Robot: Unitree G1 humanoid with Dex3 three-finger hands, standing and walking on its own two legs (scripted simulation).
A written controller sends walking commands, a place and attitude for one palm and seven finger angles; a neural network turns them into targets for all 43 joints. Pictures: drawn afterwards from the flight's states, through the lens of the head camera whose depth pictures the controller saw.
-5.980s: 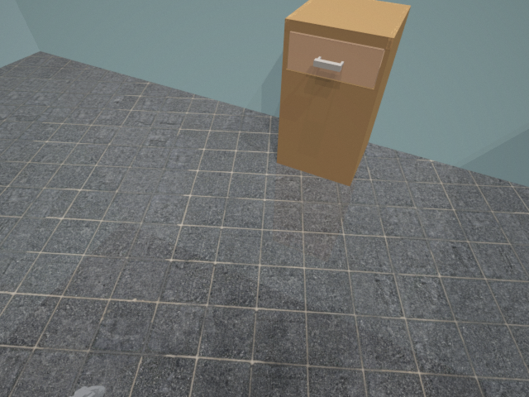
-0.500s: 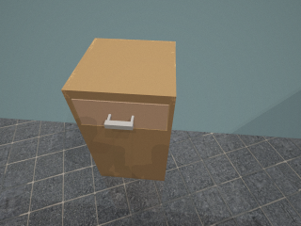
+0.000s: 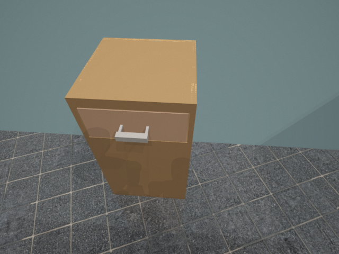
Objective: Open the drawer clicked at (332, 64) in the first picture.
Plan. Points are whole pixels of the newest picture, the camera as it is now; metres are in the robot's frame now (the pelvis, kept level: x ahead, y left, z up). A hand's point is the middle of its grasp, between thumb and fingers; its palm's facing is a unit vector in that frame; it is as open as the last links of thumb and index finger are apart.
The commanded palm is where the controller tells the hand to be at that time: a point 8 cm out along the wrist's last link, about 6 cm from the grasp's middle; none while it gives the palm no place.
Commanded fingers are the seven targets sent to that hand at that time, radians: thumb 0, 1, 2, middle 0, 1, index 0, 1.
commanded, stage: look again from close up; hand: left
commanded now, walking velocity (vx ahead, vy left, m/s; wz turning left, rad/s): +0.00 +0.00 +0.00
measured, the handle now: (133, 132) +0.54 +0.17 -0.11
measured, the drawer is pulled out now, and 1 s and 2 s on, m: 0.00 0.00 0.00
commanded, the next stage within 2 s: raise the hand with hooked fingers in 0.06 s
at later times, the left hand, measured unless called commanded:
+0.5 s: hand (96, 231) +0.18 +0.19 -0.05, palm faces -0.03 -0.29 -0.96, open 8.1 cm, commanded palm +0.14 +0.22 -0.02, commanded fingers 0.00 0.48 0.72 -0.23 -0.57 -0.23 -0.57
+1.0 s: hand (83, 213) +0.21 +0.22 -0.01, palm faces -0.02 -0.12 -0.99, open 11.1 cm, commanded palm +0.19 +0.22 +0.04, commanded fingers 0.00 -0.10 0.47 -0.27 -0.94 -0.27 -0.94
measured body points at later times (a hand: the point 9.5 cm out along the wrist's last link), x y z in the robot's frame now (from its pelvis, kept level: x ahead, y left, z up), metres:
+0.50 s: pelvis -0.02 -0.01 -0.03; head +0.00 -0.03 +0.42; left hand +0.18 +0.20 +0.00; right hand +0.22 -0.26 -0.09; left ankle +0.00 +0.12 -0.74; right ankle -0.03 -0.11 -0.74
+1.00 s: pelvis -0.02 -0.01 -0.03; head +0.01 -0.04 +0.42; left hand +0.21 +0.22 +0.04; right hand +0.14 -0.23 -0.15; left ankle +0.00 +0.12 -0.74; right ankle -0.03 -0.11 -0.74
